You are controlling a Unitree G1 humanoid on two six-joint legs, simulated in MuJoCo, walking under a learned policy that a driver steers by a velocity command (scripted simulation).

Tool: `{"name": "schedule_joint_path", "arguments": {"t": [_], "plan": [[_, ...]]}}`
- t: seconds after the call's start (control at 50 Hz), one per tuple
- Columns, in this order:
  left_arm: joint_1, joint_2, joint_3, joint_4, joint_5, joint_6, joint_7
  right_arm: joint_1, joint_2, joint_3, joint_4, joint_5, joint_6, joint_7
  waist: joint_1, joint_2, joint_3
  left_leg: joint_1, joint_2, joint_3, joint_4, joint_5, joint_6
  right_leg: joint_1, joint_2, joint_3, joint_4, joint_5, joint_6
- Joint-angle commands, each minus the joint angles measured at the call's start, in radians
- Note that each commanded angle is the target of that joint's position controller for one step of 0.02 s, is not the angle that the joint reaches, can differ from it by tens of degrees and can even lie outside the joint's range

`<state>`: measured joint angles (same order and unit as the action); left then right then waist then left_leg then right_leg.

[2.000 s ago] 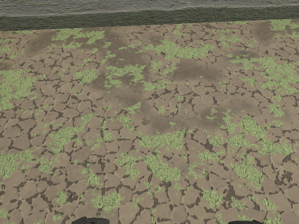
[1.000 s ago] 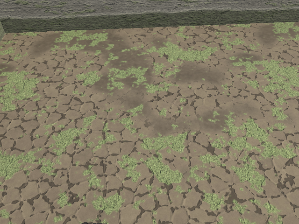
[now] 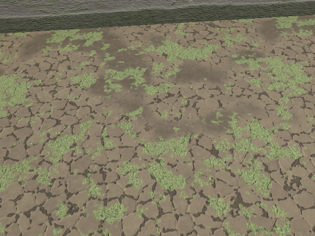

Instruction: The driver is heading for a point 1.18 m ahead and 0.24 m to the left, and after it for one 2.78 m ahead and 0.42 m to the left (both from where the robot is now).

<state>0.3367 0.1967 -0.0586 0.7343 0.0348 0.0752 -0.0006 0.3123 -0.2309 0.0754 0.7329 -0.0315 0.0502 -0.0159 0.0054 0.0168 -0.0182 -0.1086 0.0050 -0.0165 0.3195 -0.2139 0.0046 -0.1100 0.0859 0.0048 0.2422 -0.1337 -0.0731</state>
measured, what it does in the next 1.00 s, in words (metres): stands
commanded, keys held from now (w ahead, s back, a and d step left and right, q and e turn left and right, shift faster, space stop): w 1.00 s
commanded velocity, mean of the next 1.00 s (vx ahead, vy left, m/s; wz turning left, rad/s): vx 0.40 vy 0.00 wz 0.00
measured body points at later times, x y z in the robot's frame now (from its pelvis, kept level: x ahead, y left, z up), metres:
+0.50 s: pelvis +0.00 +0.01 -0.02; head -0.01 +0.00 +0.43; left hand +0.18 +0.21 -0.11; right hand +0.20 -0.19 -0.11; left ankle -0.03 +0.12 -0.75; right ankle +0.00 -0.08 -0.75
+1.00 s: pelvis +0.00 +0.00 -0.03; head -0.01 +0.00 +0.42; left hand +0.19 +0.20 -0.10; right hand +0.20 -0.19 -0.11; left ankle -0.03 +0.12 -0.75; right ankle +0.00 -0.08 -0.75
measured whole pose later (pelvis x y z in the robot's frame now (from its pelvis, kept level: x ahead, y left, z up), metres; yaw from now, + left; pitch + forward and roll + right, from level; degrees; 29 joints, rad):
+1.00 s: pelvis +0.00 +0.00 -0.03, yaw +2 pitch -2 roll +1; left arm 0.13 0.14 -0.07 0.58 0.02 0.05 0.00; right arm 0.10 -0.16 0.05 0.62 -0.03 0.08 -0.01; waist 0.02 -0.01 0.00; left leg -0.22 -0.03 -0.04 0.64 -0.38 0.01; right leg -0.26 0.05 -0.03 0.66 -0.36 -0.07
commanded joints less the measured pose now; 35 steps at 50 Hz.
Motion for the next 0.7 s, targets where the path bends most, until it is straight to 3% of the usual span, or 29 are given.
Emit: {"name": "schedule_joint_path", "arguments": {"t": [0.02,0.14,0.24,0.42,0.44,0.46,0.48,0.5,0.58,0.6,0.62,0.64,0.66,0.68,0.7], "plan": [[-0.141,0.027,0.013,-0.114,-0.021,-0.035,-0.016,-0.103,-0.036,-0.016,-0.077,0.020,-0.001,-0.006,0.020,-0.021,-0.034,-0.030,0.085,-0.100,-0.044,0.080,0.014,-0.004,-0.158,0.120,0.000,0.051,-0.005],[-0.154,0.029,0.013,-0.122,-0.015,-0.038,-0.009,-0.130,-0.036,-0.026,-0.101,0.012,0.017,-0.011,0.018,-0.004,-0.001,-0.052,0.041,-0.077,0.046,0.029,0.041,-0.102,-0.117,0.074,0.120,-0.043,-0.012],[-0.201,0.020,0.011,-0.161,-0.008,-0.037,-0.003,-0.179,-0.030,-0.032,-0.143,0.010,0.021,-0.007,0.018,-0.007,0.005,-0.074,0.038,-0.089,0.114,0.081,0.050,-0.150,-0.113,0.059,0.206,-0.006,-0.008],[-0.268,0.005,0.008,-0.221,-0.005,-0.043,-0.005,-0.269,-0.007,-0.041,-0.205,0.002,0.024,-0.002,0.017,-0.022,-0.049,-0.069,0.021,-0.080,0.216,0.142,0.035,-0.158,-0.124,0.055,0.290,0.104,-0.007],[-0.219,0.015,0.010,-0.197,-0.019,-0.041,0.011,-0.221,-0.001,-0.042,-0.179,0.002,0.018,-0.004,0.000,-0.022,-0.105,-0.025,-0.002,-0.061,0.208,-0.054,0.031,-0.142,-0.130,0.092,0.243,-0.068,-0.010],[-0.256,0.021,0.011,-0.208,-0.024,-0.036,0.013,-0.244,0.008,-0.037,-0.186,0.002,0.017,-0.002,-0.006,-0.038,-0.029,-0.059,-0.009,-0.057,0.208,-0.065,0.027,-0.179,-0.132,0.102,0.231,-0.085,-0.012],[-0.321,0.012,0.008,-0.244,-0.016,-0.037,-0.001,-0.305,0.002,-0.037,-0.217,0.004,0.023,0.000,0.009,-0.041,0.025,-0.102,0.012,-0.074,0.224,0.120,0.025,-0.199,-0.129,0.065,0.282,0.092,-0.008],[-0.295,0.005,0.008,-0.240,-0.007,-0.040,-0.006,-0.295,-0.008,-0.043,-0.211,0.002,0.024,0.002,0.017,-0.028,-0.032,-0.079,0.018,-0.081,0.235,0.147,0.030,-0.171,-0.129,0.058,0.298,0.113,-0.007],[-0.282,0.005,0.010,-0.237,-0.004,-0.048,-0.007,-0.303,-0.003,-0.047,-0.216,0.001,0.021,0.000,0.020,-0.015,-0.083,-0.059,0.017,-0.077,0.255,0.175,0.028,-0.150,-0.128,0.051,0.318,0.143,-0.003],[-0.234,0.013,0.011,-0.215,-0.020,-0.045,0.008,-0.255,0.006,-0.047,-0.191,0.003,0.014,-0.002,0.003,-0.016,-0.136,-0.018,-0.006,-0.058,0.244,-0.030,0.024,-0.134,-0.135,0.090,0.267,-0.033,-0.007],[-0.271,0.019,0.012,-0.224,-0.026,-0.039,0.011,-0.277,0.015,-0.042,-0.197,0.002,0.014,0.000,-0.004,-0.036,-0.054,-0.054,-0.013,-0.053,0.238,-0.054,0.020,-0.174,-0.139,0.103,0.248,-0.059,-0.010],[-0.334,0.011,0.009,-0.257,-0.018,-0.038,-0.004,-0.335,0.007,-0.041,-0.224,0.005,0.022,0.003,0.012,-0.039,0.009,-0.103,0.007,-0.069,0.249,0.124,0.018,-0.197,-0.134,0.063,0.297,0.114,-0.006],[-0.307,0.003,0.009,-0.251,-0.008,-0.040,-0.008,-0.322,-0.001,-0.047,-0.218,0.003,0.023,0.004,0.020,-0.027,-0.044,-0.082,0.012,-0.077,0.258,0.147,0.022,-0.171,-0.133,0.055,0.311,0.130,-0.005],[-0.293,0.002,0.008,-0.247,-0.005,-0.042,-0.010,-0.317,-0.001,-0.048,-0.219,0.002,0.024,0.005,0.022,-0.025,-0.057,-0.076,0.011,-0.075,0.264,0.157,0.021,-0.169,-0.130,0.051,0.315,0.135,-0.003],[-0.237,0.009,0.010,-0.222,-0.018,-0.042,0.005,-0.262,0.009,-0.047,-0.192,0.002,0.015,0.001,0.004,-0.025,-0.124,-0.029,-0.008,-0.059,0.252,-0.036,0.019,-0.148,-0.136,0.091,0.265,-0.043,-0.007]]}}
